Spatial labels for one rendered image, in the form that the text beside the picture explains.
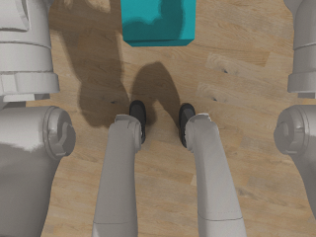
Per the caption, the robot right forearm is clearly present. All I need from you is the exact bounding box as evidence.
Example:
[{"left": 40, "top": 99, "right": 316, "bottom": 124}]
[{"left": 283, "top": 0, "right": 316, "bottom": 99}]

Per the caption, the left robot thigh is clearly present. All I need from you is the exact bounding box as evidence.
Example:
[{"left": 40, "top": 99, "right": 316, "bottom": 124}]
[{"left": 91, "top": 119, "right": 142, "bottom": 237}]

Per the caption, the carton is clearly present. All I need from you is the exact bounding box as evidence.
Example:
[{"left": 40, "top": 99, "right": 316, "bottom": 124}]
[{"left": 120, "top": 0, "right": 197, "bottom": 47}]

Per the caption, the left robot upper arm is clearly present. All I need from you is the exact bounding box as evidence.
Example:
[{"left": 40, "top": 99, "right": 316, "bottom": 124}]
[{"left": 0, "top": 106, "right": 76, "bottom": 237}]

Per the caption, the robot left forearm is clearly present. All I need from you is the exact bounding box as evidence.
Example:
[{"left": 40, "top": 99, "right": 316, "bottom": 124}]
[{"left": 0, "top": 0, "right": 60, "bottom": 111}]

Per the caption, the robot right shin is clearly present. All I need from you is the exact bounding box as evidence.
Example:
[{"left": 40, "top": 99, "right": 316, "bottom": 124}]
[{"left": 185, "top": 113, "right": 219, "bottom": 140}]

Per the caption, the right robot upper arm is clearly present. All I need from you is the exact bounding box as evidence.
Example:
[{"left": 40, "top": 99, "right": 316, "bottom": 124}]
[{"left": 274, "top": 105, "right": 316, "bottom": 219}]

